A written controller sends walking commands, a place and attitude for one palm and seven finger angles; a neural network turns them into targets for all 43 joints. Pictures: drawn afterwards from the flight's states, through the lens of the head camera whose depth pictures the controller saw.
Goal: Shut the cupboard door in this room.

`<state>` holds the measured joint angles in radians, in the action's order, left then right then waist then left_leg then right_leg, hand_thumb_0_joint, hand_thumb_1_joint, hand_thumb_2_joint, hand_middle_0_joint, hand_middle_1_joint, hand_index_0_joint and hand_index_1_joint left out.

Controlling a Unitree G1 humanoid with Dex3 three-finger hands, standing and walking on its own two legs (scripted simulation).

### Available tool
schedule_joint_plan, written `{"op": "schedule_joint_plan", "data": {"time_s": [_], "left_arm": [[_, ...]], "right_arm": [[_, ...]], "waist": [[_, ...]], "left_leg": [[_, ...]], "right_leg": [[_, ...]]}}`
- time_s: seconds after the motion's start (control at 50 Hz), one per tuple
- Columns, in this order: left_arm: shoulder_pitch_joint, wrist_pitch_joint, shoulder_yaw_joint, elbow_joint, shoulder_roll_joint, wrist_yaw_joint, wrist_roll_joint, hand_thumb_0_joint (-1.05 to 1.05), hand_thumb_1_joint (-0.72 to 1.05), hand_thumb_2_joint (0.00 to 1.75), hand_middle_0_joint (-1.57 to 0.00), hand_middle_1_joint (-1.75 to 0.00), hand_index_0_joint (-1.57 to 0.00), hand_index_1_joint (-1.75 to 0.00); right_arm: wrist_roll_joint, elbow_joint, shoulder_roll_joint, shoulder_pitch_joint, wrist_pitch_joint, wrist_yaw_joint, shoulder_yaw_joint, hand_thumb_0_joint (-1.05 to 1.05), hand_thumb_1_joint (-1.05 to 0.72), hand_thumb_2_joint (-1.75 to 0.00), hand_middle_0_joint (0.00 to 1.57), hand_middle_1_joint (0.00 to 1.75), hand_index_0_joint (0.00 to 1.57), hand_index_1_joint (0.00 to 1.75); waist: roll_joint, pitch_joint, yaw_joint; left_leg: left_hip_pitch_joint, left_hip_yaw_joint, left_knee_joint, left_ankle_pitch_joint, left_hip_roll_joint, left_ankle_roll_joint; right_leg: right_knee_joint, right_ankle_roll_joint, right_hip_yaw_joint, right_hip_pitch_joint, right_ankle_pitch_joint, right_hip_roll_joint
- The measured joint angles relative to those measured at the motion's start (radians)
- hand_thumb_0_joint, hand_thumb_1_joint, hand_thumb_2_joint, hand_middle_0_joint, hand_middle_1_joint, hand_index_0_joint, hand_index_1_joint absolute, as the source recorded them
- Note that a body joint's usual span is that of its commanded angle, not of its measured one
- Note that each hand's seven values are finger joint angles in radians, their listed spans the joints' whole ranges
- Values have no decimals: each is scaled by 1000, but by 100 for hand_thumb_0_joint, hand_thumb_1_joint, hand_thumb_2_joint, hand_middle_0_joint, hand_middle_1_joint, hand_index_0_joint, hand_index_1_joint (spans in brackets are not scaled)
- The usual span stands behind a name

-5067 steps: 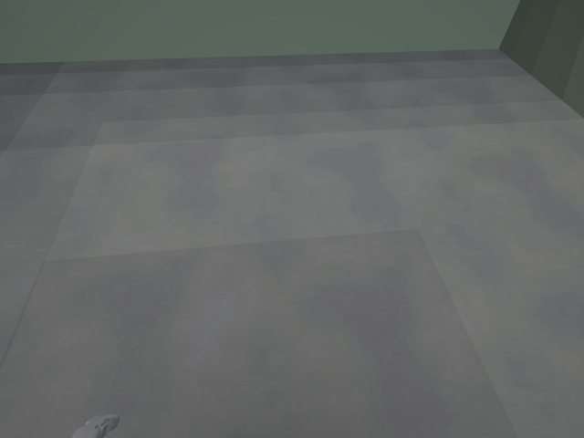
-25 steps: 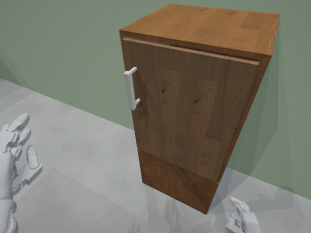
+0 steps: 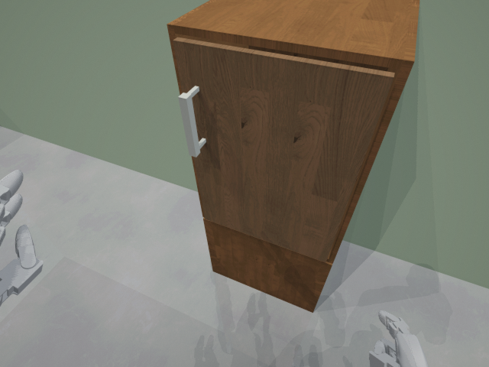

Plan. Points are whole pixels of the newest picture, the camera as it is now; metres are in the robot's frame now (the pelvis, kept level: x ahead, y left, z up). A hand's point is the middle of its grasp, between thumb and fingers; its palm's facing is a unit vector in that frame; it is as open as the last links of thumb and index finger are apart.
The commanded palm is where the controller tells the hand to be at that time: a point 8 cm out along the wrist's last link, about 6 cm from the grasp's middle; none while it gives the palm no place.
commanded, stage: step back with the hand held close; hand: left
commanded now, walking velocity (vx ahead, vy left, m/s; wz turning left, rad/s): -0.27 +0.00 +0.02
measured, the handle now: (194, 122) +0.61 +0.16 +0.09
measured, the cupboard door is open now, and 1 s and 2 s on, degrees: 0 0 0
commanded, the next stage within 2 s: stop stepping back and stand still in 0.86 s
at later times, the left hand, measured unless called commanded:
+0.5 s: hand out of the picture +0.10 +0.28 +0.17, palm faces +0.51 -0.74 -0.44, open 7.4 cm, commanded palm +0.04 +0.31 +0.18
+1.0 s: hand out of the picture +0.01 +0.27 +0.17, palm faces +0.39 -0.84 -0.39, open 7.4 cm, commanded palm -0.05 +0.31 +0.18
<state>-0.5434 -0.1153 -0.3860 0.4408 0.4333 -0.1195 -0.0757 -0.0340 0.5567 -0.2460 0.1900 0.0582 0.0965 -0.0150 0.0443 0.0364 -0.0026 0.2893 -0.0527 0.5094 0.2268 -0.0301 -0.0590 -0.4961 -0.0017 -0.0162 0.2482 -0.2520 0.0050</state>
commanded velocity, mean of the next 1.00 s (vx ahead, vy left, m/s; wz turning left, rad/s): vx -0.31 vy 0.00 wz -0.04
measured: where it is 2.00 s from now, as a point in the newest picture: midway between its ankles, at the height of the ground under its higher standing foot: outside the picture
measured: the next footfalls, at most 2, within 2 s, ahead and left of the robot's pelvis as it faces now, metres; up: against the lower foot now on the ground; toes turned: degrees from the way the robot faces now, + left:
right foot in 0.94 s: -0.30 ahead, -0.12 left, +0.00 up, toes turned -2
left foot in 1.32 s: -0.10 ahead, +0.12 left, +0.00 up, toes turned -6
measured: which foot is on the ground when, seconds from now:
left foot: down 0.00-1.00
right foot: down 0.00-0.62, up 0.64-0.92, down 0.94-1.00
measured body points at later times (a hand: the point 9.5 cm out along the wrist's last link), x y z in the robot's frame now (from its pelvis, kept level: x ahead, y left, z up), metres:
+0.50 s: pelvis -0.08 +0.00 -0.02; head -0.08 +0.02 +0.43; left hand +0.07 +0.32 +0.19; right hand +0.09 -0.23 -0.10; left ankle +0.02 +0.08 -0.73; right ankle +0.00 -0.12 -0.74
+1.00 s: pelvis -0.21 +0.01 -0.02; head -0.18 +0.05 +0.43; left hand -0.02 +0.31 +0.19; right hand +0.00 -0.19 -0.08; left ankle +0.01 +0.08 -0.72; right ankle -0.34 -0.12 -0.74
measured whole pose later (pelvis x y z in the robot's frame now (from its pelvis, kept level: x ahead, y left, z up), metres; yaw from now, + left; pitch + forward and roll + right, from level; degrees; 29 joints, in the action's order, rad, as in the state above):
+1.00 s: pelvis -0.21 +0.01 -0.02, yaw -3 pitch +3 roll -4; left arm -0.45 -0.27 -0.44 0.58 0.45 -0.13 -0.06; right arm 0.02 0.65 -0.14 0.08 -0.12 0.04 0.03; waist -0.02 0.00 -0.05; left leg 0.64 -0.12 0.48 0.10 0.08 0.03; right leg -0.48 -0.01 0.00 0.09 -0.42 0.05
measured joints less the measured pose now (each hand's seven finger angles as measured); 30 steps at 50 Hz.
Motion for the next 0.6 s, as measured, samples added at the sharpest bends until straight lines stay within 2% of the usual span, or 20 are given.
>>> {"op": "schedule_joint_plan", "data": {"time_s": [0.08, 0.22, 0.34, 0.38, 0.44, 0.5, 0.54, 0.6], "left_arm": [[-2, -15, -15, 5, 9, -9, 4, 1, 89, 90, -22, -30, -21, -30], [-7, -41, -16, 6, -17, -20, 31, 1, 89, 90, -22, -30, -21, -30], [37, -67, -35, 24, -18, -21, 58, 1, 89, 90, -22, -30, -21, -30], [46, -79, -47, 31, -18, -22, 62, 1, 89, 90, -22, -30, -21, -30], [28, -95, -59, 49, -19, -27, 56, 1, 89, 90, -22, -30, -21, -30], [16, -104, -46, 73, -26, -39, 50, 1, 89, 90, -22, -30, -21, -30], [22, -108, -32, 87, -23, -45, 49, 1, 89, 90, -22, -30, -21, -30], [28, -116, -33, 99, -3, -48, 48, 1, 89, 90, -22, -30, -21, -30]], "right_arm": [[-1, -16, 9, 6, -2, -3, 6, 1, -91, -90, 20, 30, 20, 30], [3, -18, 17, 37, -28, -4, 17, 1, -90, -90, 20, 30, 20, 30], [16, -5, 27, 69, -60, -3, 18, 1, -90, -90, 21, 30, 20, 30], [17, 4, 28, 70, -66, -8, 16, 1, -90, -90, 21, 30, 20, 30], [19, 17, 32, 69, -69, -20, 12, 1, -90, -90, 21, 30, 20, 30], [25, 35, 29, 64, -72, -32, 5, 1, -90, -90, 21, 30, 20, 30], [27, 45, 25, 57, -70, -34, 3, 1, -90, -90, 21, 30, 20, 30], [24, 47, 27, 43, -69, -27, 4, 1, -90, -90, 21, 30, 20, 30]], "waist": [[-11, 4, 3], [-25, 0, 5], [-38, -23, 14], [-35, -31, 14], [-36, -27, 9], [-44, -23, 5], [-51, -29, 8], [-62, -38, 13]], "left_leg": [[28, -4, 11, -15, 2, -6], [83, 5, 49, -33, 4, -18], [132, 24, 100, -36, -2, -23], [151, 21, 125, -18, 7, -21], [178, 17, 161, 56, 12, -6], [206, 17, 190, 134, 8, 30], [212, 12, 183, 110, 8, 36], [216, -3, 153, -1, 14, 3]], "right_leg": [[-5, -4, 2, 26, 19, 1], [-27, -10, -8, 70, 42, 2], [-96, -9, 29, 95, 7, 30], [-110, -5, 21, 106, 10, 31], [-116, 1, 17, 123, 17, 31], [-111, 2, 18, 140, 33, 25], [-112, -6, 13, 147, 41, 18], [-123, -16, 12, 162, 45, 14]]}}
